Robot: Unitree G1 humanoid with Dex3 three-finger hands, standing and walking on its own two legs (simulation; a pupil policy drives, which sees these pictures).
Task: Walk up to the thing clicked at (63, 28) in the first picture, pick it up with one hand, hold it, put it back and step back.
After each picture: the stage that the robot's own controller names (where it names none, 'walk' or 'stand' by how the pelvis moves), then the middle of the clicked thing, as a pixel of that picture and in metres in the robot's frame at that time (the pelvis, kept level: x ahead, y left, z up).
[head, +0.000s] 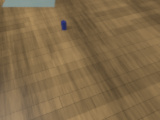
stand; (63, 25) +1.65 +0.21 -0.72
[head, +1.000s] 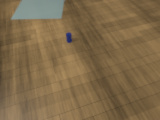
walk; (69, 37) +1.53 +0.25 -0.72
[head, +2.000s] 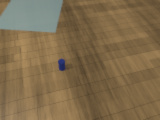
walk; (61, 65) +0.96 +0.22 -0.71
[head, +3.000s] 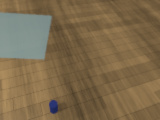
walk; (53, 107) +0.56 +0.16 -0.70
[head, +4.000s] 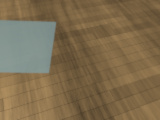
stand; out of the picture +0.35 +0.12 -0.69
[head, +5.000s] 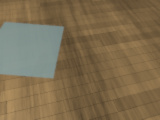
stand; out of the picture +0.31 +0.12 -0.72
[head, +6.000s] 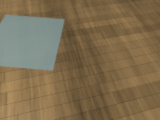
stand; out of the picture +0.34 +0.15 -0.71
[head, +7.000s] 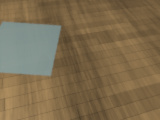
stand; out of the picture +0.35 +0.14 -0.73
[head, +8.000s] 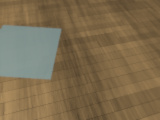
stand; out of the picture +0.33 +0.15 -0.73
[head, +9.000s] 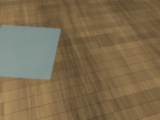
stand; out of the picture +0.33 +0.15 -0.73
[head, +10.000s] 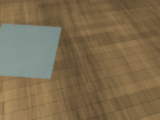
go down; out of the picture +0.32 +0.15 -0.73
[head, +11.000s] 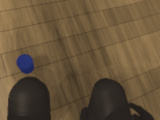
go down; (26, 64) +0.41 +0.20 -0.32
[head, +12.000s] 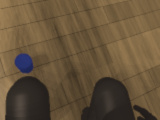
approach; (24, 64) +0.40 +0.21 -0.30
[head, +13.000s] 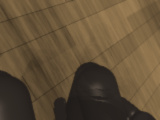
close in; out of the picture +0.39 +0.24 -0.22
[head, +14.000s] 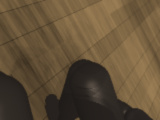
close; out of the picture +0.39 +0.25 -0.22
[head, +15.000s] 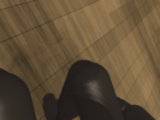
lift; out of the picture +0.36 +0.23 -0.23
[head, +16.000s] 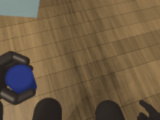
lift; (23, 82) +0.31 +0.18 +0.00
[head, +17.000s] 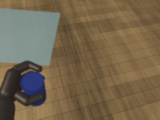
hold; (35, 90) +0.31 +0.16 +0.02
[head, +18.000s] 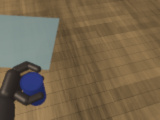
hold; (34, 89) +0.31 +0.16 +0.02
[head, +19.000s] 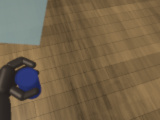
crouch; (29, 84) +0.34 +0.17 -0.04
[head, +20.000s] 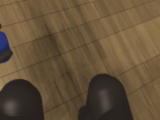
lower; out of the picture +0.43 +0.23 -0.11
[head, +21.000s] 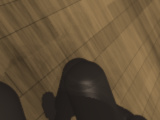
lower; out of the picture +0.41 +0.26 -0.22
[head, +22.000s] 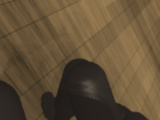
lower; out of the picture +0.40 +0.26 -0.23
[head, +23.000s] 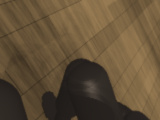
lower; out of the picture +0.40 +0.27 -0.22
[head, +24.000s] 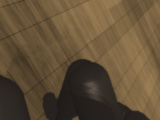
lower; out of the picture +0.39 +0.27 -0.23
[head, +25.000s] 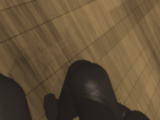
open; out of the picture +0.38 +0.24 -0.23
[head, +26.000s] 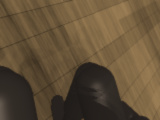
stand; out of the picture +0.37 +0.23 -0.23
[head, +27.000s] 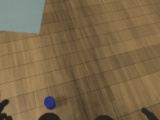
stand; (50, 103) +0.36 +0.15 -0.55
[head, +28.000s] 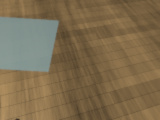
stand; out of the picture +0.33 +0.14 -0.66
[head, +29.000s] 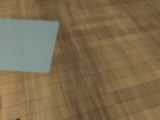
stand; out of the picture +0.33 +0.14 -0.67
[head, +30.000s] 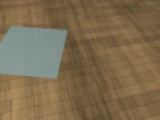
stand; out of the picture +0.35 +0.12 -0.72
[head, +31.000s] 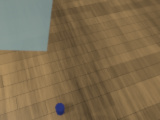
walk; (60, 109) +0.41 +0.10 -0.70
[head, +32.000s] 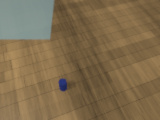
walk; (62, 85) +0.65 +0.14 -0.70
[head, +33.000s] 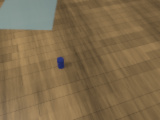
stand; (60, 63) +0.98 +0.21 -0.70
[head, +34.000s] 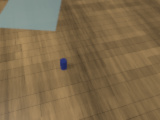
stand; (63, 64) +0.98 +0.15 -0.72
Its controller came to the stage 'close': yes
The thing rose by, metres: 0.71
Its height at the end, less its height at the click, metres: +0.00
